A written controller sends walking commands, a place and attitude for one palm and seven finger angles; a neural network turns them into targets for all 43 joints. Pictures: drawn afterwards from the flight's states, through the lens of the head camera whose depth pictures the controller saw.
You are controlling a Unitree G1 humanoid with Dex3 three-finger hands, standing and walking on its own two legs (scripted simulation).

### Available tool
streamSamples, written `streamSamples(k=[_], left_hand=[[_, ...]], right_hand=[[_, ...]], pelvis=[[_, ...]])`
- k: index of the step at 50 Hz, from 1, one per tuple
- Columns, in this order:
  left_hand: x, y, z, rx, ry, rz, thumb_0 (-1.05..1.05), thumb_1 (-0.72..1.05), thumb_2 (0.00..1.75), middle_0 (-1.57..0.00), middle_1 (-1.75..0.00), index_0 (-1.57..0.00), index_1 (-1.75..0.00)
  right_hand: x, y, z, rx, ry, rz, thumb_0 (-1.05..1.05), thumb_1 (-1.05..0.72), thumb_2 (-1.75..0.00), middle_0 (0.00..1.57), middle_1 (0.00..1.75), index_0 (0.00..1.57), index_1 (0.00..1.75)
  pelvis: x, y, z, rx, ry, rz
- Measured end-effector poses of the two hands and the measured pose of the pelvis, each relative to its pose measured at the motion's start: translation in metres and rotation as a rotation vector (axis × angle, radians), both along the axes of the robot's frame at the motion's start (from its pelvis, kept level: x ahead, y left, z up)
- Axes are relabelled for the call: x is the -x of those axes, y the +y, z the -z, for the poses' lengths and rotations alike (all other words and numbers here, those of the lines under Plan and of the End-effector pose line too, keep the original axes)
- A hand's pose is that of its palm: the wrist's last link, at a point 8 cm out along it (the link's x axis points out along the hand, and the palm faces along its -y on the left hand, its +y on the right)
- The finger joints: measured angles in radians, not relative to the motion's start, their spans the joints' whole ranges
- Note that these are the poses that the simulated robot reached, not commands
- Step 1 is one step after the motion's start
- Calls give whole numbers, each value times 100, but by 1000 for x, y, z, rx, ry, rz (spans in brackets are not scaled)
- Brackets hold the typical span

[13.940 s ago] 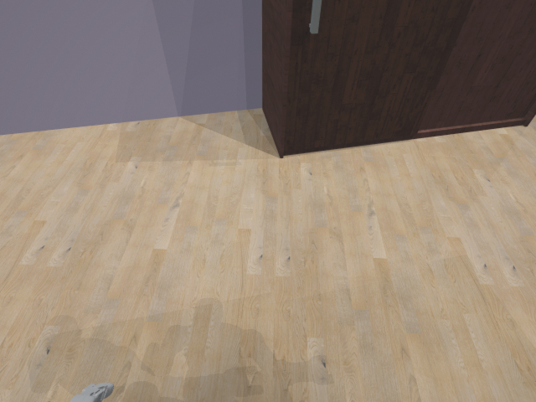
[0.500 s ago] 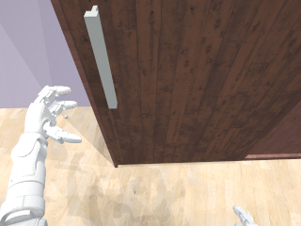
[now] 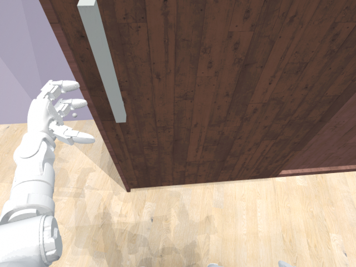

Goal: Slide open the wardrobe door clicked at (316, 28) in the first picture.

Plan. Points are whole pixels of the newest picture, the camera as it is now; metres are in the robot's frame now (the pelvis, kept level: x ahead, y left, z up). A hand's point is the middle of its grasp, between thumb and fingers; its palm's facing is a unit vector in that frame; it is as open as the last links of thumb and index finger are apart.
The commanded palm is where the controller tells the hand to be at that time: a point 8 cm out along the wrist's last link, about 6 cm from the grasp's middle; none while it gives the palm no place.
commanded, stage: move the hooked fingers beside the handle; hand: left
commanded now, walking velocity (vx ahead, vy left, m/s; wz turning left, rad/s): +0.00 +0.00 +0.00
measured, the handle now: (109, 69) +0.54 +0.17 +0.13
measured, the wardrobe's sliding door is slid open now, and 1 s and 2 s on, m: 0.00 0.00 0.00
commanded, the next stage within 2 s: feel for the door with the fingertips in 1.12 s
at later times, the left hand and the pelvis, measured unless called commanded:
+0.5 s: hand (83, 98) +0.47 +0.23 +0.10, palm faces +0.08 -1.00 +0.00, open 13.9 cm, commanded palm +0.44 +0.28 +0.09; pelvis +0.00 +0.01 -0.01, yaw -2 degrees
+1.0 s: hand (86, 102) +0.47 +0.22 +0.09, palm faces +0.09 -1.00 +0.00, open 13.9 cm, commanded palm +0.43 +0.27 +0.09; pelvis +0.00 +0.01 -0.01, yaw -1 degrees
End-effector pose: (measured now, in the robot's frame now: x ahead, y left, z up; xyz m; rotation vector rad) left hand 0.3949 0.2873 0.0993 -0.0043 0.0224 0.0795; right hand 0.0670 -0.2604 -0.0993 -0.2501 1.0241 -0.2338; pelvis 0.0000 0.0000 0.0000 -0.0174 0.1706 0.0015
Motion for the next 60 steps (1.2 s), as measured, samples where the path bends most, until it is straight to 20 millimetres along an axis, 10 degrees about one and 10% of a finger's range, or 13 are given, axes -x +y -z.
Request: streamSamples(k=[25, 60], left_hand=[[-51, -7, 0, -4, -34, 2, -1, -49, 31, -30, -120, -30, -120], [-40, -11, 4, 5, -19, 5, -1, -50, 30, -30, -120, -30, -120]], right_hand=[[55, 8, 9, -13, 176, 91, 1, -91, -89, 20, 30, 20, 30], [29, 6, 11, -18, 146, 47, 1, -91, -89, 20, 30, 20, 30]], pelvis=[[-2, 8, 8, 9, 76, 27], [-3, 5, 8, 13, 63, 8]])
